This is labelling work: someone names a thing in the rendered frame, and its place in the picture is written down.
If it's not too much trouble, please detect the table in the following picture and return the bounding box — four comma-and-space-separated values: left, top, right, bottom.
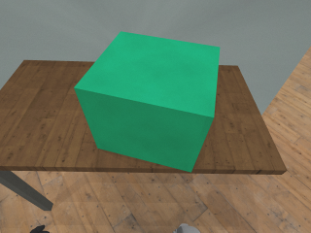
0, 59, 288, 211

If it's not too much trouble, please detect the carton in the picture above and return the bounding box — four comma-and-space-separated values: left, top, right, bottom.
74, 31, 220, 173

